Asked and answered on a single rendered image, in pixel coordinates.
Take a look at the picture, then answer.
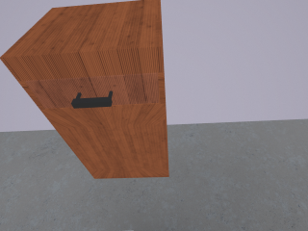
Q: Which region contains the drawer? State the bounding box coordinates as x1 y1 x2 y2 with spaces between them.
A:
25 72 159 109

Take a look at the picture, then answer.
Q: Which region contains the handle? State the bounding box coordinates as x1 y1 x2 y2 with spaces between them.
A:
71 90 113 109

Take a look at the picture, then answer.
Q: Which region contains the cabinet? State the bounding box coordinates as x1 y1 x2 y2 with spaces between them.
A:
0 0 169 179

